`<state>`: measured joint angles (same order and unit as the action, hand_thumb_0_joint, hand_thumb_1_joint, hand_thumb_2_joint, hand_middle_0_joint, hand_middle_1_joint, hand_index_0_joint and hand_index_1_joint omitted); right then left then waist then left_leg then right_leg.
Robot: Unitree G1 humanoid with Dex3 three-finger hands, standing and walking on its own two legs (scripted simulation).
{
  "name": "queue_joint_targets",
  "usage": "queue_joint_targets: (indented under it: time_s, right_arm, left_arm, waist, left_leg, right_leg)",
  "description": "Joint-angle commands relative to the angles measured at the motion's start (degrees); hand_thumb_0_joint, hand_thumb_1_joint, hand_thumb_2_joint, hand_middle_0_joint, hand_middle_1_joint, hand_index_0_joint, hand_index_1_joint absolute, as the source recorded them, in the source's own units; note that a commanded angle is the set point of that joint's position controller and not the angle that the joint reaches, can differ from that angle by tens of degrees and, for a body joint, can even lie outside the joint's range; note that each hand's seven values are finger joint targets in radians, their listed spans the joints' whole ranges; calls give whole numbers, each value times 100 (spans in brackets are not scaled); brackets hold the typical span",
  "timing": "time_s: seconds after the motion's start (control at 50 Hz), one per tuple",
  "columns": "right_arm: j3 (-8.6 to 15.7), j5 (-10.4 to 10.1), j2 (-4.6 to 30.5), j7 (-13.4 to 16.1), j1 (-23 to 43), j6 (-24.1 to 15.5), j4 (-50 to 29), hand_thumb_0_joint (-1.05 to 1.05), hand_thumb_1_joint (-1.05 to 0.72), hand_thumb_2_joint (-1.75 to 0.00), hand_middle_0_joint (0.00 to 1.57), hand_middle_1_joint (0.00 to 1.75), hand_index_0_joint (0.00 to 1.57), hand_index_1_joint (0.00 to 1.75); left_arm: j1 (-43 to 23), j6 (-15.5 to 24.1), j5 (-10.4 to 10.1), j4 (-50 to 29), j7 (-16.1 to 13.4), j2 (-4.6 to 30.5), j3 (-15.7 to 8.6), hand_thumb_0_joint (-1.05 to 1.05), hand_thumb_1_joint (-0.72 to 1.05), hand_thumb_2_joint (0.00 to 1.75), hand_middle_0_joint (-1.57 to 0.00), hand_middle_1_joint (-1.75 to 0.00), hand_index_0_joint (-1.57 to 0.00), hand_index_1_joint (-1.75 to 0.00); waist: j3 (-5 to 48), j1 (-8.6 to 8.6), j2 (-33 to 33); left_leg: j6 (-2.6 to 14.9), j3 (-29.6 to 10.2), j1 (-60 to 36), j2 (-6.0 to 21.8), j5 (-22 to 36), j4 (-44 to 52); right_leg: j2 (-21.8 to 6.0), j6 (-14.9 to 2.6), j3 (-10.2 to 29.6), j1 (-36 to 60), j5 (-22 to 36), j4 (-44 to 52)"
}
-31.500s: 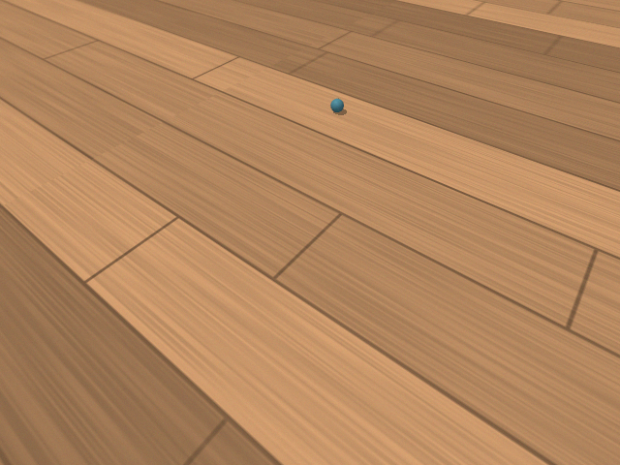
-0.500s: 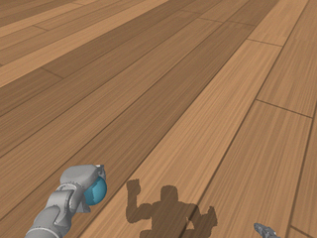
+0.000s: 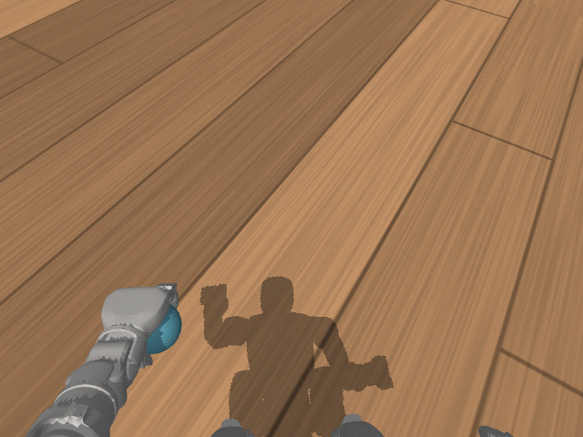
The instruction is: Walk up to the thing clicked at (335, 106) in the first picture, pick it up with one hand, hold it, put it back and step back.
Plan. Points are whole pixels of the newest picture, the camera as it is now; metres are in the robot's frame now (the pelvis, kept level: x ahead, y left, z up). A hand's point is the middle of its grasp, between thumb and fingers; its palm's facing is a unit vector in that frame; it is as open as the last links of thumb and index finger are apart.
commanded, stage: crouch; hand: left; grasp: from above
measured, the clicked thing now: (154, 326) +0.34 +0.22 -0.12
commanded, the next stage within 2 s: lower in 1.40 s
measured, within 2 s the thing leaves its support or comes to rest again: neither
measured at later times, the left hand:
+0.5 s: hand (176, 358) +0.35 +0.24 -0.36, palm faces -0.48 +0.00 -0.88, open 10.4 cm
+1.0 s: hand (185, 364) +0.36 +0.25 -0.47, palm faces -0.47 -0.02 -0.88, open 10.4 cm
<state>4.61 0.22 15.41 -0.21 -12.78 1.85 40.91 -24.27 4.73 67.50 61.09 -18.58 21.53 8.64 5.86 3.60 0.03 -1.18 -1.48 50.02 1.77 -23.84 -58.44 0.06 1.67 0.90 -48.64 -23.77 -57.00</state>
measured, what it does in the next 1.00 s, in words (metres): lowers itself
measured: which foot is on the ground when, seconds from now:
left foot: down 0.00-1.00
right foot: down 0.00-1.00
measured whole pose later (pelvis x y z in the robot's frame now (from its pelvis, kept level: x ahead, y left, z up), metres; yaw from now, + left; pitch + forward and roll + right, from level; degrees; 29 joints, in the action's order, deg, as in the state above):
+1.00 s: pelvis -0.04 +0.00 -0.29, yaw -3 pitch +37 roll -5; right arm 2.7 6.5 13.9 -5.5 -6.6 -4.2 42.9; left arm -39.7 7.5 70.2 71.3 -25.2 30.0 -2.5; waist 8.9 8.7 0.3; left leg -1.8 -6.4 119.7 0.4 -39.7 -122.5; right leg 1.2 2.3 -1.2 -116.6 -40.0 -119.6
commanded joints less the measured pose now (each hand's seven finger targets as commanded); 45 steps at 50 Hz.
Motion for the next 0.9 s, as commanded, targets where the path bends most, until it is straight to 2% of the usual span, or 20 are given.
queue_joint_targets:
  time_s: [0.0, 0.02, 0.04, 0.06, 0.08, 0.12, 0.2, 0.26, 0.28, 0.34, 0.38, 0.42, 0.46, 0.52, 0.58, 0.64, 0.66, 0.7, 0.74, 0.88]
  right_arm:
    - [331, 120, 879, 123, -359, -220, -324, 0, -89, -90, 20, 30, 20, 30]
    - [320, 134, 872, 132, -381, -245, -320, 0, -89, -90, 20, 30, 20, 30]
    - [337, 158, 870, 141, -392, -277, -308, 0, -89, -90, 20, 30, 20, 30]
    - [348, 168, 883, 157, -437, -294, -291, 0, -89, -90, 20, 30, 20, 30]
    - [360, 174, 903, 180, -465, -313, -265, 0, -89, -90, 20, 30, 20, 30]
    - [355, 224, 919, 175, -453, -358, -250, 0, -89, -90, 20, 30, 20, 30]
    - [362, 266, 940, 180, -466, -392, -263, 0, -90, -90, 20, 30, 20, 30]
    - [332, 325, 967, 140, -423, -456, -204, 0, -90, -90, 20, 30, 20, 30]
    - [348, 335, 983, 130, -453, -485, -192, 0, -89, -90, 20, 30, 20, 30]
    - [318, 369, 1016, 74, -454, -585, -155, 0, -89, -90, 20, 30, 20, 30]
    - [299, 397, 987, 18, -489, -630, -128, 0, -90, -90, 20, 30, 20, 30]
    - [256, 436, 1006, -24, -477, -676, -86, 0, -90, -90, 20, 30, 20, 30]
    - [229, 467, 979, -81, -519, -699, -55, 0, -90, -90, 20, 30, 20, 30]
    - [214, 522, 978, -137, -501, -733, 0, 0, -90, -90, 20, 30, 20, 30]
    - [212, 558, 959, -210, -497, -747, 21, 0, -91, -90, 20, 30, 20, 30]
    - [210, 595, 945, -262, -475, -751, 38, 0, -91, -90, 20, 30, 20, 30]
    - [207, 616, 944, -279, -463, -752, 51, 0, -91, -90, 20, 30, 20, 30]
    - [204, 610, 938, -305, -416, -727, 34, 0, -91, -90, 20, 30, 20, 30]
    - [202, 633, 955, -347, -437, -729, 19, 0, -91, -90, 20, 30, 20, 30]
    - [227, 625, 1054, -419, -356, -660, 11, 0, -91, -90, 20, 30, 20, 30]
  left_arm:
    - [-2352, -41, 48, -610, -714, 1329, -725, 0, 50, 85, -82, -91, -86, -87]
    - [-2099, -96, 20, -218, -733, 1122, -611, 0, 50, 83, -81, -92, -86, -87]
    - [-2324, -103, -34, -403, -755, 1115, -610, 0, 48, 84, -80, -92, -85, -87]
    - [-2342, -124, -61, -361, -751, 1148, -619, 0, 48, 87, -81, -91, -85, -87]
    - [-2533, -139, -33, -455, -774, 1388, -743, 0, 46, 89, -81, -90, -84, -87]
    - [-2415, -159, -96, -304, -734, 1269, -717, 0, 48, 88, -81, -94, -85, -90]
    - [-2557, -163, -49, -365, -700, 1649, -947, 0, 42, 88, -78, -92, -82, -88]
    - [-2693, -82, -56, -179, -646, 1650, -943, 0, 42, 89, -78, -91, -82, -88]
    - [-2866, -39, -69, -183, -618, 1541, -874, 0, 43, 87, -79, -90, -82, -86]
    - [-2921, 103, -37, -233, -689, 1708, -998, 0, 41, 88, -78, -88, -81, -85]
    - [-2945, 174, -14, -291, -736, 1786, -1039, 0, 46, 88, -82, -88, -85, -85]
    - [-3084, 237, 53, -409, -812, 1950, -1157, 0, 48, 94, -85, -90, -87, -87]
    - [-3080, 255, 109, -331, -894, 2010, -1196, 0, 49, 95, -86, -89, -88, -87]
    - [-3246, 275, 148, -242, -1004, 2032, -1237, 0, 51, 98, -88, -91, -90, -89]
    - [-3158, 239, 167, -152, -1042, 1968, -1219, 0, 51, 100, -88, -91, -90, -89]
    - [-3250, 219, 173, -104, -1056, 2020, -1234, 0, 51, 101, -89, -91, -90, -90]
    - [-3217, 215, 163, -10, -1034, 1906, -1200, 0, 52, 100, -89, -92, -91, -90]
    - [-3140, 200, 171, 53, -1028, 2095, -1318, 0, 51, 99, -89, -90, -90, -89]
    - [-3119, 198, 155, 43, -993, 1883, -1211, 0, 52, 101, -88, -93, -90, -91]
    - [-3146, 258, 181, 60, -950, 2213, -1424, 0, 48, 100, -86, -90, -87, -89]
  waist:
    - [2568, 54, 618]
    - [2520, 146, 495]
    - [2706, 143, 532]
    - [2935, 153, 547]
    - [3142, 123, 535]
    - [3181, 199, 640]
    - [3595, 175, 583]
    - [3403, 279, 747]
    - [3456, 376, 688]
    - [3745, 371, 781]
    - [4014, 377, 696]
    - [4228, 355, 1013]
    - [4253, 382, 965]
    - [4280, 462, 969]
    - [4466, 422, 1096]
    - [4354, 413, 1243]
    - [4297, 492, 1192]
    - [4299, 412, 1169]
    - [4254, 465, 1224]
    - [4102, 425, 1229]
  left_leg:
    - [110, 198, -327, -208, 842, -490]
    - [124, 158, -28, -213, 696, -657]
    - [148, 139, 212, -206, 633, -857]
    - [164, 132, 384, -204, 602, -1056]
    - [183, 157, 668, -225, 507, -1262]
    - [168, 82, 1033, -206, 359, -1553]
    - [174, 58, 1638, -237, -114, -2017]
    - [153, -111, 1963, -213, -575, -2310]
    - [149, -186, 2035, -200, -725, -2435]
    - [155, -233, 2287, -238, -912, -2746]
    - [196, -118, 2431, -260, -736, -3116]
    - [169, -134, 2490, -277, -547, -3310]
    - [185, -103, 2571, -270, -484, -3518]
    - [201, -56, 2890, -281, -466, -3848]
    - [205, -5, 2825, -271, -94, -4167]
    - [194, 7, 2985, -257, -103, -4365]
    - [195, -5, 3065, -243, -62, -4463]
    - [204, 20, 3260, -249, -65, -4576]
    - [186, -6, 3310, -242, -24, -4642]
    - [194, -3, 3727, -221, -161, -4995]
  right_leg:
    - [173, -341, -227, -599, 749, -408]
    - [174, -353, -265, -853, 618, -605]
    - [169, -357, -269, -1034, 584, -799]
    - [161, -358, -276, -1160, 562, -995]
    - [162, -354, -268, -1226, 516, -1170]
    - [122, -345, -290, -1721, 385, -1561]
    - [108, -361, -333, -2188, -13, -2063]
    - [89, -379, -404, -3079, -461, -2510]
    - [92, -380, -444, -3351, -592, -2650]
    - [65, -370, -479, -3661, -729, -2993]
    - [74, -364, -457, -3691, -586, -3107]
    - [60, -383, -468, -3983, -474, -3418]
    - [67, -372, -482, -4068, -426, -3506]
    - [66, -363, -493, -4273, -361, -3755]
    - [81, -360, -500, -4395, -67, -3985]
    - [92, -361, -517, -4581, -53, -4188]
    - [88, -347, -536, -4643, -8, -4256]
    - [108, -350, -536, -4635, 20, -4377]
    - [101, -352, -577, -4733, 51, -4523]
    - [140, -355, -611, -5087, -46, -4900]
